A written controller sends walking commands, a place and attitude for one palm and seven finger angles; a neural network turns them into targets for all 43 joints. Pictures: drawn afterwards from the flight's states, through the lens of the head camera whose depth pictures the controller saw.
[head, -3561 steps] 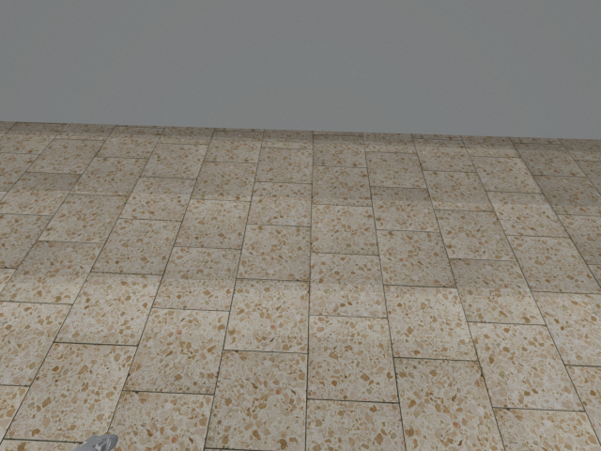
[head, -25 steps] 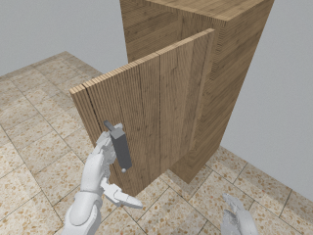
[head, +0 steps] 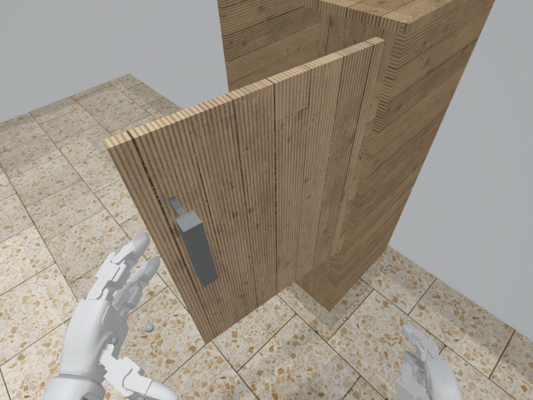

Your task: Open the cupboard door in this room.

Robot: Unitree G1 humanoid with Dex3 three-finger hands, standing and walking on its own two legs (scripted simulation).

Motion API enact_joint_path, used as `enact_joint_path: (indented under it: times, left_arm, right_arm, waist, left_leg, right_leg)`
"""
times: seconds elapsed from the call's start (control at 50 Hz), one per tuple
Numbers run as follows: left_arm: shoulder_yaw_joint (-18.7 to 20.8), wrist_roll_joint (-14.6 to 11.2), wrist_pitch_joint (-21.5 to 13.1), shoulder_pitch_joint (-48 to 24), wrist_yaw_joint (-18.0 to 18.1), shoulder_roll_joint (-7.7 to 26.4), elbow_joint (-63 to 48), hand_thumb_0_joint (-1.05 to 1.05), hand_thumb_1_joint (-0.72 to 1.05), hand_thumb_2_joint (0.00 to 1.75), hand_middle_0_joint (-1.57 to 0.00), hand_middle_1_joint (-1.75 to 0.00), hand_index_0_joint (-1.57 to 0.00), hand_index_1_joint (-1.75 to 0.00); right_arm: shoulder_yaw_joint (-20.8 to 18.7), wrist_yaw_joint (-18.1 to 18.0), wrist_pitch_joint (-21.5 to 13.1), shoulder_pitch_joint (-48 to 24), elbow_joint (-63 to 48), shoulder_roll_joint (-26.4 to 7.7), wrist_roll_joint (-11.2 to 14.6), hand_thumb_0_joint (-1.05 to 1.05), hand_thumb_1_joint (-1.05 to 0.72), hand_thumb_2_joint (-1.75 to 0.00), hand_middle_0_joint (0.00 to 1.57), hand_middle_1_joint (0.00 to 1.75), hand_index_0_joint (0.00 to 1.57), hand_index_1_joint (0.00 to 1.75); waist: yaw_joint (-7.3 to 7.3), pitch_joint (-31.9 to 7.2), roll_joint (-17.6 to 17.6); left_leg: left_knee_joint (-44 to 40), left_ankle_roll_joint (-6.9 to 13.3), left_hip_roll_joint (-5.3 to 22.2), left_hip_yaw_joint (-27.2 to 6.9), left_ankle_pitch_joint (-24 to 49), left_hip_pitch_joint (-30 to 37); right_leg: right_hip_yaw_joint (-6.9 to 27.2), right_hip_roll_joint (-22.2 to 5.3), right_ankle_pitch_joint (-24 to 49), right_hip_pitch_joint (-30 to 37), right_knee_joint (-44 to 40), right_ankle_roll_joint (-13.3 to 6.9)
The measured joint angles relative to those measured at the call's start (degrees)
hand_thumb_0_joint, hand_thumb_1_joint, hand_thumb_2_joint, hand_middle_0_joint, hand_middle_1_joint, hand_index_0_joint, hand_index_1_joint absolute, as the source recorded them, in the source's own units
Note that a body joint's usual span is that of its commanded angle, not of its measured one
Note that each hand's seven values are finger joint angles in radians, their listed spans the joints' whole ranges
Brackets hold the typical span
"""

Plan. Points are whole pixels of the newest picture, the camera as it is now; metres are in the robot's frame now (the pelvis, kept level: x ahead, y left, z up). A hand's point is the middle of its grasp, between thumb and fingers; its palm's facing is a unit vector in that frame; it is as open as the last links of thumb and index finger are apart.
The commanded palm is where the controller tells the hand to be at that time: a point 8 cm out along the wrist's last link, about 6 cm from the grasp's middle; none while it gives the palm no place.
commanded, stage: slide the hand sideways off the handle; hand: left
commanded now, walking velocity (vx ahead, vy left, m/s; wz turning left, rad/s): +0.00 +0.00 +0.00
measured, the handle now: (191, 241) +0.31 +0.14 +0.10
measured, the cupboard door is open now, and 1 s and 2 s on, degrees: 82 82 82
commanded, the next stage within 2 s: draw the hand back to the body in 0.16 s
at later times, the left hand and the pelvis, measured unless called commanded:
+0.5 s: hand (115, 332) +0.17 +0.19 +0.11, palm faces +0.01 -1.00 -0.07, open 16.3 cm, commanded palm +0.14 +0.25 +0.12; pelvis -0.01 +0.02 +0.00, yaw +0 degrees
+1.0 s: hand (61, 307) +0.19 +0.25 +0.14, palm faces +0.31 -0.89 -0.33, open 14.5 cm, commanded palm +0.14 +0.29 +0.16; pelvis +0.00 +0.03 +0.03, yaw -1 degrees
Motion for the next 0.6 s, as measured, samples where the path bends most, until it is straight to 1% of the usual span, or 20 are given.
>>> enact_joint_path:
  times: [0.16,0.26,0.32,0.4,0.48,0.6]
  left_arm:
    - [1.62,-1.22,0.35,2.63,-2.05,0.71,-1.47,-0.01,-0.50,0.30,-0.16,-0.30,-0.15,-0.30]
    - [1.37,-1.43,0.35,2.77,-2.06,0.74,-2.10,-0.01,-0.50,0.30,-0.15,-0.30,-0.15,-0.30]
    - [0.71,-0.94,0.68,1.94,-1.65,0.68,-2.42,-0.01,-0.50,0.30,-0.15,-0.30,-0.15,-0.30]
    - [0.86,-0.48,1.92,1.13,-1.02,1.46,-3.63,-0.01,-0.50,0.30,-0.15,-0.30,-0.15,-0.30]
    - [2.36,-1.10,3.70,0.65,-0.72,2.23,-4.42,-0.01,-0.50,0.30,-0.15,-0.30,-0.15,-0.30]
    - [3.97,-1.88,6.83,-0.02,-1.15,2.88,-5.13,-0.01,-0.50,0.30,-0.15,-0.30,-0.15,-0.30]
  right_arm:
    - [0.23,0.00,-1.07,-0.32,-0.15,1.03,0.33,0.02,-0.91,-0.90,0.20,0.30,0.20,0.30]
    - [0.60,-0.11,-1.82,-0.53,-0.38,0.99,0.39,0.02,-0.91,-0.90,0.20,0.30,0.20,0.30]
    - [0.81,-0.16,-2.24,-0.61,-0.39,0.95,0.44,0.02,-0.91,-0.90,0.21,0.30,0.20,0.30]
    - [1.05,-0.30,-2.43,-0.49,-0.11,1.22,0.59,0.02,-0.91,-0.90,0.21,0.30,0.20,0.30]
    - [1.42,-0.51,-2.27,-0.25,0.25,1.46,0.88,0.02,-0.91,-0.90,0.21,0.30,0.20,0.30]
    - [1.90,-0.81,-2.81,0.16,0.92,1.14,1.13,0.02,-0.91,-0.90,0.21,0.30,0.20,0.30]
  waist:
    - [0.25,-0.63,-0.11]
    - [0.47,-0.41,0.00]
    - [0.56,-0.25,-0.10]
    - [0.48,-0.29,-0.13]
    - [0.21,-0.40,0.00]
    - [0.21,-0.31,0.27]
  left_leg:
    - [1.20,0.37,-0.20,0.07,-0.57,-0.85]
    - [2.34,0.69,-0.33,-0.22,-0.83,-1.57]
    - [2.91,0.89,-0.42,-0.30,-0.90,-1.96]
    - [2.79,1.11,-0.48,-0.15,-0.83,-1.41]
    - [1.93,1.30,-0.49,0.02,-0.52,-0.18]
    - [0.16,1.58,-0.62,0.14,0.23,1.83]
  right_leg:
    - [0.11,-0.22,-0.32,-0.69,0.86,0.34]
    - [-0.17,-0.36,-0.32,-0.97,1.33,0.60]
    - [-0.23,-0.46,-0.26,-1.20,1.63,0.75]
    - [-0.08,-0.49,0.01,-0.59,1.28,0.95]
    - [0.09,-0.46,0.54,0.69,0.18,1.18]
    - [0.22,-0.48,1.51,2.86,-1.95,1.49]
